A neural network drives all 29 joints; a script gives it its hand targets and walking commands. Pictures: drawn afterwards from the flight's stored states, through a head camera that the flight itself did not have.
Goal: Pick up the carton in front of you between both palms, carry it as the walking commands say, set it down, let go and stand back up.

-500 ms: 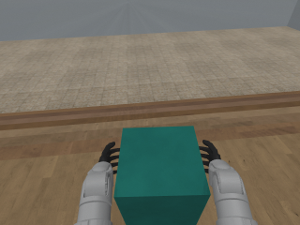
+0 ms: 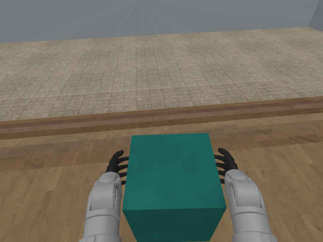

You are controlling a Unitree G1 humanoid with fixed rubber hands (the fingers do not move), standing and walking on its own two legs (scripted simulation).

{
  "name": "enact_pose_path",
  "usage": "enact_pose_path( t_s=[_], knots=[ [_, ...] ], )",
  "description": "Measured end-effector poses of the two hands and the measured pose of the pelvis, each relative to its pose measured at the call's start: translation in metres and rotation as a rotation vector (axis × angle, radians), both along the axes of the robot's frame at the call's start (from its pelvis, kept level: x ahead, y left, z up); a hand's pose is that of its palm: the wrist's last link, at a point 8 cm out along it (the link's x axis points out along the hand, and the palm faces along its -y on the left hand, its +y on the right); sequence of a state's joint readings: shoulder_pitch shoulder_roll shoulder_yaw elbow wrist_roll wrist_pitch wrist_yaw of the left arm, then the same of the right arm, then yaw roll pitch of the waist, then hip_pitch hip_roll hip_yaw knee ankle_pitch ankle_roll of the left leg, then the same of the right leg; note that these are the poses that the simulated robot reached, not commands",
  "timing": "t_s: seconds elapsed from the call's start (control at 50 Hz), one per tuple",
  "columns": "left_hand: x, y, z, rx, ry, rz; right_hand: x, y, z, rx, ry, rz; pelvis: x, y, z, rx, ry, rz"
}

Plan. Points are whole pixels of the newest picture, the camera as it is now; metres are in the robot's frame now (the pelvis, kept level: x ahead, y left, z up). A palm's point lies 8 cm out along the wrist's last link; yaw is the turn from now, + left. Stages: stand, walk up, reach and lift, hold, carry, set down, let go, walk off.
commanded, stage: carry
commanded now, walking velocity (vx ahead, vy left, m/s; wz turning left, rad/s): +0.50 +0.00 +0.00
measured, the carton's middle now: (171, 189) +0.30 +0.00 -0.02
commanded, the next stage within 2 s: none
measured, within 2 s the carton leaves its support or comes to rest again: neither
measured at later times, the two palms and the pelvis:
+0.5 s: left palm (119, 140) +0.41 +0.15 +0.07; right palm (220, 136) +0.42 -0.15 +0.07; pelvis +0.17 +0.00 -0.02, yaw -2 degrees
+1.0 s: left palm (139, 91) +0.67 +0.11 +0.08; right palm (213, 87) +0.69 -0.19 +0.08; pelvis +0.45 -0.05 +0.00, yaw +2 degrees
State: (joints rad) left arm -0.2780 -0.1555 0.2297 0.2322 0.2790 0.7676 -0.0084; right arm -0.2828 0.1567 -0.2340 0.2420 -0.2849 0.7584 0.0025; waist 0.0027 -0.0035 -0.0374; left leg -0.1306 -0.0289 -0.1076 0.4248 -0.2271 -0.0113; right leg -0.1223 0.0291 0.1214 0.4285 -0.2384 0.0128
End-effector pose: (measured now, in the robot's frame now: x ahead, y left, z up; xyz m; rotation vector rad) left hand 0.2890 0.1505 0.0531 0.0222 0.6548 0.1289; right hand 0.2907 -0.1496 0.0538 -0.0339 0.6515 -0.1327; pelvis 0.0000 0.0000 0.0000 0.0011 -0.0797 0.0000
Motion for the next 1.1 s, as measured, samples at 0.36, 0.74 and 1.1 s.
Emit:
enact_pose_path(
  t_s=[0.36,0.74,1.1],
  knots=[
    [0.084,-0.014,0.028,-0.059,-0.104,0.029,0.081,-0.014,0.028,0.057,-0.105,-0.049,0.105,-0.012,-0.019,-0.007,0.173,0.029],
    [0.256,-0.038,0.019,-0.077,-0.051,0.051,0.236,-0.042,0.018,0.113,-0.059,-0.155,0.312,-0.028,-0.021,-0.028,0.154,-0.016],
    [0.464,-0.034,0.039,-0.078,-0.036,0.127,0.478,-0.036,0.033,0.090,-0.036,-0.037,0.507,-0.045,0.002,0.011,0.149,0.019]
  ],
)
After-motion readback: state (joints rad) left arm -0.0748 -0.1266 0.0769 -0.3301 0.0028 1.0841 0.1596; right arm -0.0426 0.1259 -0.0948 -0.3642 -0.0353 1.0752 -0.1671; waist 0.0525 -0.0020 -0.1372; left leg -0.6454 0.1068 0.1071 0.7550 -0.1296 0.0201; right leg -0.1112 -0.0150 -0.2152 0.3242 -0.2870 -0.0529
